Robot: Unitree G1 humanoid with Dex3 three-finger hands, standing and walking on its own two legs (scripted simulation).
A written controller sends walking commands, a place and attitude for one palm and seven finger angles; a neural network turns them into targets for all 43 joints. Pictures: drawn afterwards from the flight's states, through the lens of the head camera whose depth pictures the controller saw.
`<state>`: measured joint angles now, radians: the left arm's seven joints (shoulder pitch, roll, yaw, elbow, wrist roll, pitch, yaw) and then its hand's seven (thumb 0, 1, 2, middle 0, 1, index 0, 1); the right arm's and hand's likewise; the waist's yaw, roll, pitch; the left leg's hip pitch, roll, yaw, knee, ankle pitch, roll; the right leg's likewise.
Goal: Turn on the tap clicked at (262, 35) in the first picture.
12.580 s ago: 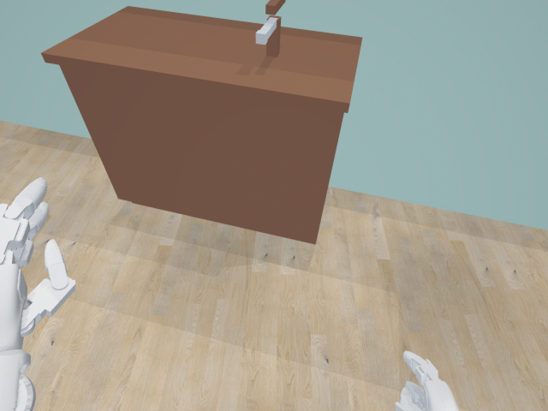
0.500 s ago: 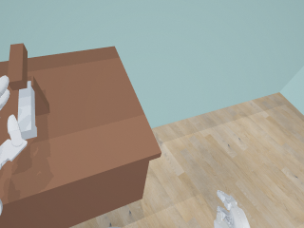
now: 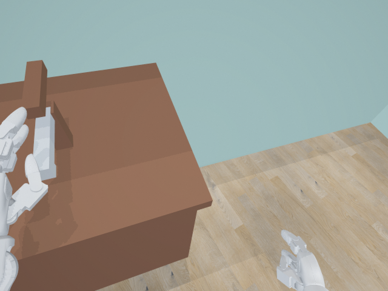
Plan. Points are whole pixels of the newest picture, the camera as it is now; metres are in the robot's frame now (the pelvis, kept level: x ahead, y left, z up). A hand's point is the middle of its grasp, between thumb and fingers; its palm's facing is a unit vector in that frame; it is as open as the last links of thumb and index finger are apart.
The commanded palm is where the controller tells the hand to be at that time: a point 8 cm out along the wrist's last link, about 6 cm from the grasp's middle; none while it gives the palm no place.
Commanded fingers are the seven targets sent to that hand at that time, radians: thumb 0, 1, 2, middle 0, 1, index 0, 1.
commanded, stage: look again from close up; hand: left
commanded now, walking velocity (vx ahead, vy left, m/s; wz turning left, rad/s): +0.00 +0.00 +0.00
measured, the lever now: (43, 169) +0.27 +0.29 +0.12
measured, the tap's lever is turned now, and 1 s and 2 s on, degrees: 0 0 0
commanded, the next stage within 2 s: shuffle to correct the standing spot in 0.02 s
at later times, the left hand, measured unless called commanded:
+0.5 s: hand (63, 200) +0.20 +0.21 +0.15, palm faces +0.33 -0.83 -0.46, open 7.4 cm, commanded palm +0.14 +0.25 +0.18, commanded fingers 0.00 0.90 0.90 -0.20 -0.30 -0.20 -0.30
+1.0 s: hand (45, 240) +0.15 +0.22 +0.15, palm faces +0.37 -0.84 -0.40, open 7.4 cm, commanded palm +0.09 +0.26 +0.18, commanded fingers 0.00 0.90 0.90 -0.20 -0.30 -0.20 -0.30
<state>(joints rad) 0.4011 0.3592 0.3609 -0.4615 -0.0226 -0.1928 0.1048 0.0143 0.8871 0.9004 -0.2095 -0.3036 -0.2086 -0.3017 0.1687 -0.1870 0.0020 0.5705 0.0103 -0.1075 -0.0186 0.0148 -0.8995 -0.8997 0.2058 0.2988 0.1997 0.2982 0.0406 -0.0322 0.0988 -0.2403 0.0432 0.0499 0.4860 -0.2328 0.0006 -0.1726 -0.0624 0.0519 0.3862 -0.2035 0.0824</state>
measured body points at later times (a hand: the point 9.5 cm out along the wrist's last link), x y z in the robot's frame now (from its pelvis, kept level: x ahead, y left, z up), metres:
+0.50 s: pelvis -0.02 -0.03 -0.01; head +0.04 -0.01 +0.44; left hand +0.18 +0.26 +0.18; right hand +0.17 -0.25 -0.08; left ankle +0.02 +0.12 -0.74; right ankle +0.00 -0.18 -0.74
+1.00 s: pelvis -0.07 -0.02 -0.02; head -0.04 -0.01 +0.43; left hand +0.13 +0.26 +0.17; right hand +0.07 -0.27 -0.10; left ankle -0.04 +0.08 -0.75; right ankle -0.02 -0.17 -0.74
